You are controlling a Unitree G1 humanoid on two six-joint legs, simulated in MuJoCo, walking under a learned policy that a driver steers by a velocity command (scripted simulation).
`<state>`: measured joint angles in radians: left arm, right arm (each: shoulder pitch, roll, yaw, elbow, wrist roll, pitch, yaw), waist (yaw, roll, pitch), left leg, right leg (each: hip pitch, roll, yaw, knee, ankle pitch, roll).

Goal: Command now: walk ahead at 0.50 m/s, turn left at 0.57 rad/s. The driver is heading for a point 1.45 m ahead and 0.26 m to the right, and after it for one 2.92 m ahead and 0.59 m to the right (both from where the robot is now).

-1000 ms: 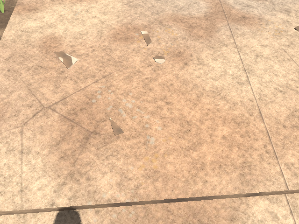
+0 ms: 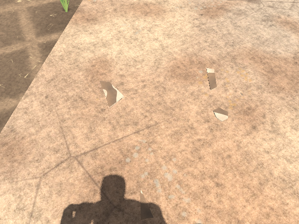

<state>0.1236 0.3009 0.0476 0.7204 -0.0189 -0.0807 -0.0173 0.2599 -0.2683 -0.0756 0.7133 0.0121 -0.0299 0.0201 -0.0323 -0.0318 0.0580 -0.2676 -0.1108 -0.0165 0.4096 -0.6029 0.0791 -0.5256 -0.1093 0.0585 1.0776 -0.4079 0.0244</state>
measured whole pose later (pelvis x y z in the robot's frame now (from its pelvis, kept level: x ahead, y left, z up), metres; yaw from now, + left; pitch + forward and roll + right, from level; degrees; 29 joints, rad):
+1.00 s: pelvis +0.52 -0.02 +0.02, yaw -23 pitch +1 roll +3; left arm 0.08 0.29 0.06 0.64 -0.03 -0.03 -0.04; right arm 0.33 -0.29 -0.09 0.85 0.01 -0.09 0.00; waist -0.10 -0.04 0.03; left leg 0.03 -0.03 0.20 0.23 -0.28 0.00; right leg -0.69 -0.11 0.02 0.74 -0.02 -0.02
